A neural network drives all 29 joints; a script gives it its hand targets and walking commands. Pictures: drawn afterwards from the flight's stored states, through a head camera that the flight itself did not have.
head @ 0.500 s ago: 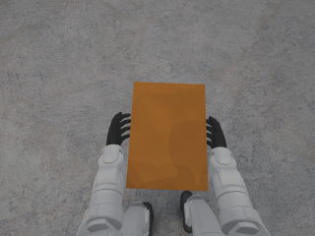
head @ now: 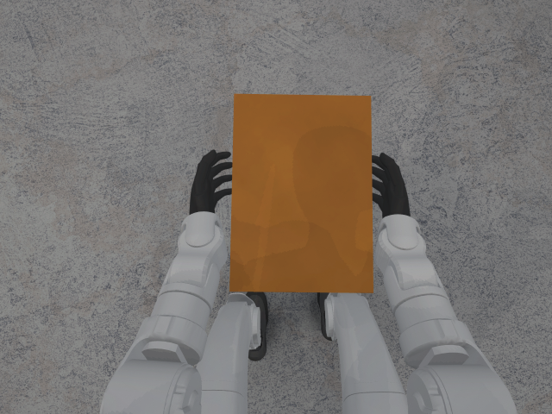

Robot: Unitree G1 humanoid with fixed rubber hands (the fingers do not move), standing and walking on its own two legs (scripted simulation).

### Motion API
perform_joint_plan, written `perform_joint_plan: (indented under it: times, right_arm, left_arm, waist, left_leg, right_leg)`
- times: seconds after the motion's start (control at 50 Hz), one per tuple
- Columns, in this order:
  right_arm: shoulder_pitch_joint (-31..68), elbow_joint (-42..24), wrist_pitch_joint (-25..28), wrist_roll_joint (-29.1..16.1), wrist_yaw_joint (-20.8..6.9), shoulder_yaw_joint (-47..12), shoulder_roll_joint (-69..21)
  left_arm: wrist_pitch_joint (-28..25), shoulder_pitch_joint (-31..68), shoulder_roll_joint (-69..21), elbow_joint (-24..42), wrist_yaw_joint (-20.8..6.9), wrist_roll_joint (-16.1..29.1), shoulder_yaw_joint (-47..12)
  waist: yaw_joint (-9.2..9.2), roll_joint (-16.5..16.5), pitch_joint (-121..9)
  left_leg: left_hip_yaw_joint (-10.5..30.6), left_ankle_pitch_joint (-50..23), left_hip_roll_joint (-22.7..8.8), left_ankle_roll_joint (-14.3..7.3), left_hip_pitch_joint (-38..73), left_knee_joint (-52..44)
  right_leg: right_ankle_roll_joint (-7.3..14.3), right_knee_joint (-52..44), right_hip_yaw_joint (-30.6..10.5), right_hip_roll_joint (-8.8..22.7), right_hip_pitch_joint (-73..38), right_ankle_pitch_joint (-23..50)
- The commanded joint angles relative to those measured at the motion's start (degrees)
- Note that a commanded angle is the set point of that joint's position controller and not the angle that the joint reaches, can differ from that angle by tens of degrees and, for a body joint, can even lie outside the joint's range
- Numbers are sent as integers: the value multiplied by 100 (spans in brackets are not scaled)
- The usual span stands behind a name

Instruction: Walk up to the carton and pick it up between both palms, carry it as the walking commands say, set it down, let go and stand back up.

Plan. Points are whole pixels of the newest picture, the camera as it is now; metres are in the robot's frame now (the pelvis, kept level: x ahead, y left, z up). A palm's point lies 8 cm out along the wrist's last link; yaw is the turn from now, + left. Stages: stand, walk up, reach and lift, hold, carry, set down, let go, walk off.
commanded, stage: set down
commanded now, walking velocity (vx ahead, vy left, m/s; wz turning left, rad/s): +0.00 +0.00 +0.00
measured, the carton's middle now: (295, 201) +0.40 -0.01 -0.20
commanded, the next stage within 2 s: none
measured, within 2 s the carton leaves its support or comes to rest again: neither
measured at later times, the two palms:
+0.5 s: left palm (224, 188) +0.42 +0.12 -0.21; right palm (381, 188) +0.42 -0.15 -0.22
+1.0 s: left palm (227, 180) +0.46 +0.13 -0.30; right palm (361, 175) +0.47 -0.14 -0.32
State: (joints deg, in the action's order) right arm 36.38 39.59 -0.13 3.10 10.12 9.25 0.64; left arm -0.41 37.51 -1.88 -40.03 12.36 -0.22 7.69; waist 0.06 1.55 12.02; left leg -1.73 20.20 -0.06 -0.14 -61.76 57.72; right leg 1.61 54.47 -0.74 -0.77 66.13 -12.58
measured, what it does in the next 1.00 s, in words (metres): lowers itself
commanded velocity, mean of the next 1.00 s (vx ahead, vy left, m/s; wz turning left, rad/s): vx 0.00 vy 0.00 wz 0.00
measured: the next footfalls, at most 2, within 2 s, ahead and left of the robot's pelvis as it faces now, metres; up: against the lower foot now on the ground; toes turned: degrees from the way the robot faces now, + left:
none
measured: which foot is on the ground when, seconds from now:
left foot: down 0.00-1.00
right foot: down 0.00-1.00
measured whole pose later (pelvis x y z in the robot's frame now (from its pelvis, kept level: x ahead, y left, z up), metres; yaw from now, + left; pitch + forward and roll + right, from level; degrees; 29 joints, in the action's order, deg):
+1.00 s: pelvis -0.05 +0.00 -0.14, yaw +2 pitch +27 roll +3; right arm 70.7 41.6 -9.3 -5.1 9.3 9.2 12.4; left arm 8.3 70.7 5.7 -40.5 15.1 6.6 11.8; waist 0.0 1.5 30.4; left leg -1.4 29.2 1.8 0.7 -90.9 92.9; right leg 1.6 89.9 -1.2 -0.1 96.4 -20.7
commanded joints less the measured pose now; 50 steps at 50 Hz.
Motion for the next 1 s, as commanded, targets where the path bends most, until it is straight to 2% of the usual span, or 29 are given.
perform_joint_plan:
  times: [0.0,0.1,0.14,0.18,0.24,0.26,0.32,0.34,0.38,0.44,0.48,0.58,0.72,0.84,0.88,0.9,0.92,0.94,0.96,0.98]
  right_arm:
    - [2579,-1157,619,-302,109,-1538,-618]
    - [2489,-979,618,-270,57,-1480,-713]
    - [2426,-846,620,-207,27,-1389,-723]
    - [2498,-876,623,-189,-1,-1382,-767]
    - [2825,-1127,625,-285,-24,-1517,-911]
    - [2872,-1168,616,-296,-37,-1529,-944]
    - [3175,-1259,567,-351,-33,-1536,-931]
    - [3256,-1336,548,-390,-26,-1542,-930]
    - [3510,-1450,490,-450,-6,-1587,-885]
    - [3792,-1437,372,-563,-4,-1624,-786]
    - [3921,-1348,284,-553,18,-1543,-697]
    - [4451,-953,73,-652,-4,-1505,-524]
    - [5430,-680,-137,-709,-188,-1504,-861]
    - [6331,-897,-369,-883,-282,-1641,-1026]
    - [6702,-1179,-457,-1006,-305,-1763,-1052]
    - [6908,-1317,-519,-1111,-318,-1878,-1118]
    - [7071,-1566,-575,-1199,-313,-1970,-1008]
    - [7134,-1292,-731,-1255,-327,-2053,-1016]
    - [7232,-1272,-781,-1265,-351,-2083,-1155]
    - [7379,-1221,-834,-1192,-400,-2072,-1287]
  left_arm:
    - [-591,2296,-1091,708,45,295,-1280]
    - [-598,2172,-1229,545,5,180,-1239]
    - [-587,2136,-1302,430,-28,133,-1182]
    - [-577,2109,-1430,359,-57,87,-1160]
    - [-588,2243,-1507,443,-85,31,-1148]
    - [-585,2278,-1533,470,-90,11,-1133]
    - [-558,2520,-1535,576,-89,-8,-1112]
    - [-552,2655,-1528,709,-84,51,-1165]
    - [-496,2867,-1538,850,-64,117,-1202]
    - [-390,3189,-1495,924,-28,222,-1240]
    - [-313,3443,-1448,988,-9,300,-1229]
    - [-75,3945,-1513,810,45,418,-1219]
    - [218,4879,-2040,590,-80,473,-1269]
    - [460,5896,-2188,1045,-153,732,-1461]
    - [559,6205,-2285,1270,-165,885,-1598]
    - [613,6410,-2243,1440,-167,940,-1660]
    - [691,6529,-2265,1639,-142,1061,-1765]
    - [832,6618,-2250,1595,-145,1117,-1859]
    - [855,6742,-2357,1606,-161,1152,-1942]
    - [873,6948,-2347,1569,-206,1116,-1874]
  waist:
    - [-188,-356,-5919]
    - [-147,-365,-6327]
    - [-185,-411,-6382]
    - [-197,-455,-6452]
    - [-68,-586,-6773]
    - [-85,-642,-6850]
    - [-25,-624,-7086]
    - [-87,-638,-7304]
    - [-62,-593,-7485]
    - [-53,-571,-7494]
    - [-146,-597,-7599]
    - [-150,-413,-7508]
    - [-266,-340,-7888]
    - [-392,-295,-9084]
    - [-449,-267,-9793]
    - [-407,-288,-10187]
    - [-478,-302,-10831]
    - [-523,-280,-10775]
    - [-558,-223,-10612]
    - [-537,-309,-10364]
  left_leg:
    - [569,-859,765,-89,818,-178]
    - [559,-1173,815,-100,444,114]
    - [579,-1205,838,-100,215,219]
    - [580,-1257,866,-97,-13,340]
    - [543,-1231,904,-124,-361,575]
    - [559,-1259,919,-134,-462,643]
    - [481,-1180,945,-128,-806,893]
    - [496,-1183,956,-137,-840,976]
    - [447,-1129,976,-119,-1011,1158]
    - [442,-944,990,-130,-992,1342]
    - [423,-779,1004,-107,-1076,1467]
    - [412,-392,1028,-71,-1106,1742]
    - [389,-214,1095,-3,-1309,2268]
    - [344,-340,1138,57,-959,2734]
    - [352,-529,1157,72,-625,2882]
    - [340,-627,1144,63,-442,2963]
    - [314,-734,1139,77,-89,3046]
    - [291,-570,1098,84,-55,3048]
    - [236,-753,1113,116,-125,3133]
    - [261,-646,1109,111,-333,3175]
  right_leg:
    - [54,254,-345,-541,-3546,977]
    - [23,537,-453,-547,-3374,1474]
    - [5,660,-473,-549,-3231,1582]
    - [0,802,-505,-562,-3119,1772]
    - [-58,1030,-592,-559,-3179,1995]
    - [-75,1146,-579,-561,-3132,2109]
    - [-84,1369,-620,-565,-3075,2070]
    - [-92,1464,-591,-556,-3109,2102]
    - [-84,1628,-592,-554,-3100,2070]
    - [-94,1782,-493,-570,-2809,1556]
    - [-95,1899,-428,-578,-2715,1326]
    - [-57,2184,-292,-572,-2162,622]
    - [-8,2677,-228,-607,-1731,366]
    - [14,3127,-175,-592,-2093,460]
    - [10,3298,-140,-580,-2394,669]
    - [-7,3378,-130,-572,-2563,779]
    - [-3,3408,-74,-565,-2869,832]
    - [3,3378,-34,-554,-2874,650]
    - [-20,3471,-96,-550,-2944,1008]
    - [-42,3535,-147,-530,-2837,966]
